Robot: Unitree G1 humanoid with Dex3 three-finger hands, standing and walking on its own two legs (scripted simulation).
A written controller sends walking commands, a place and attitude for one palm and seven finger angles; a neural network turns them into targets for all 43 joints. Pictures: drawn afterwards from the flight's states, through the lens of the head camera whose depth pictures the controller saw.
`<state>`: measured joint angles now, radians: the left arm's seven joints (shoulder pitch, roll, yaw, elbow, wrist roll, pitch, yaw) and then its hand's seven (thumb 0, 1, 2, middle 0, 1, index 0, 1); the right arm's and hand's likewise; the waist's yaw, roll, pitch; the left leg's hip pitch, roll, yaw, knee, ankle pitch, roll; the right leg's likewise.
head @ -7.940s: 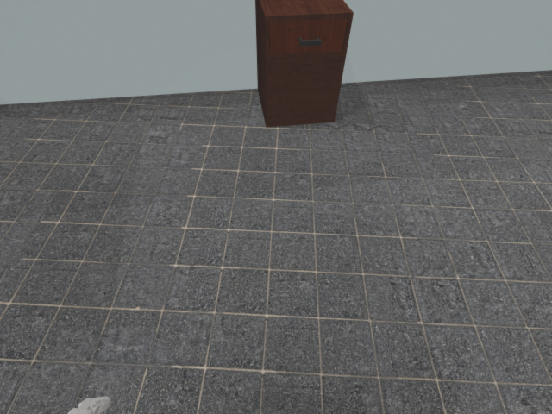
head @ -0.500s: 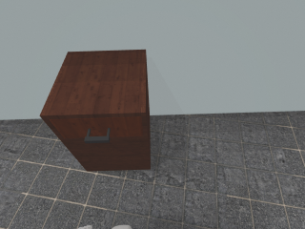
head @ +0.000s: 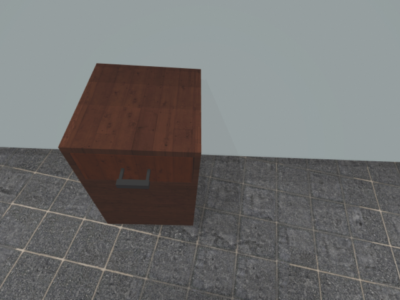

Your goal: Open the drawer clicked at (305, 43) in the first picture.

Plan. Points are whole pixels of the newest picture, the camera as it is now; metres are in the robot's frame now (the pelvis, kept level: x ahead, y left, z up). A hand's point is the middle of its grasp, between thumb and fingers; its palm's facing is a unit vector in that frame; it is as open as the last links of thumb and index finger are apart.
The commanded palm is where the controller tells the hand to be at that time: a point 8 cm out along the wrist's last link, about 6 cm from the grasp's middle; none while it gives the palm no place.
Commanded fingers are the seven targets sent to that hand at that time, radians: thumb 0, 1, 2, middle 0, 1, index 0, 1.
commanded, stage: come to a stop and stand still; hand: left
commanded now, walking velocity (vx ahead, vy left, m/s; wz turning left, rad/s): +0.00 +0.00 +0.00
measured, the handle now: (134, 178) +0.49 +0.25 -0.25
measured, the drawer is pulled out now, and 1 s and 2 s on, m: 0.00 0.00 0.00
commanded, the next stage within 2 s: look again from close up in 1.26 s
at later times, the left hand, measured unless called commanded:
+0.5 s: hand out of the picture -0.02 +0.09 -0.18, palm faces +0.05 -0.98 -0.19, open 7.3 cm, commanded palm none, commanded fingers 0.00 0.90 0.90 -0.20 -0.30 -0.20 -0.30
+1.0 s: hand out of the picture +0.00 +0.08 -0.18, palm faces +0.10 -0.98 -0.19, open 7.3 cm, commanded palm none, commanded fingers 0.00 0.90 0.90 -0.20 -0.30 -0.20 -0.30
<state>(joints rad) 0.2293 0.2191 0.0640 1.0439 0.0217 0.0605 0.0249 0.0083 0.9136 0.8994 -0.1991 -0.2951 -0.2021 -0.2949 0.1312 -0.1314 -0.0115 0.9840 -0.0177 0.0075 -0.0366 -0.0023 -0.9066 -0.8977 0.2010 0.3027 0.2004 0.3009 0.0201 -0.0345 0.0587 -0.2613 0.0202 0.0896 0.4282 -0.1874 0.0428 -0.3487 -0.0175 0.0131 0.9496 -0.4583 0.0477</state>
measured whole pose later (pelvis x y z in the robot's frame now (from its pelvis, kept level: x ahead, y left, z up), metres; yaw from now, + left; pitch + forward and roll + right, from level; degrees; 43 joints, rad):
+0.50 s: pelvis -0.01 -0.07 +0.00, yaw +1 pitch -1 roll +1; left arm 0.30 0.11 0.01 1.14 0.00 0.00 0.04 0.01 0.92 0.90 -0.20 -0.30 -0.20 -0.30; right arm 0.37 -0.14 0.00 1.19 -0.02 0.03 -0.03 0.00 -0.91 -0.90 0.20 0.30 0.20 0.30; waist -0.03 0.03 0.03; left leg -0.23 0.08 0.04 0.42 -0.16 -0.06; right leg -0.08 0.03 -0.07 0.42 -0.33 -0.05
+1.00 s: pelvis +0.04 -0.07 -0.01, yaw +1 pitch +0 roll +1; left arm 0.33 0.09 0.02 1.15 0.01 -0.01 0.05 0.01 0.91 0.90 -0.20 -0.30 -0.20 -0.30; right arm 0.23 -0.16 -0.01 1.14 -0.01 0.00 -0.06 0.01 -0.93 -0.90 0.20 0.30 0.20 0.30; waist 0.01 0.00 0.04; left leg -0.19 0.08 0.04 0.46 -0.26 -0.07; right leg -0.02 0.02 -0.07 0.42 -0.40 -0.05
